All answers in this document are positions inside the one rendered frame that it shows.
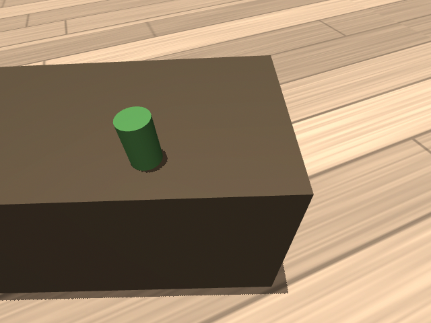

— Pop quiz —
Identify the can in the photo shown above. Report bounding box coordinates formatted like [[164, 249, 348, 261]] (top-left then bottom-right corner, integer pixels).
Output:
[[113, 106, 163, 171]]

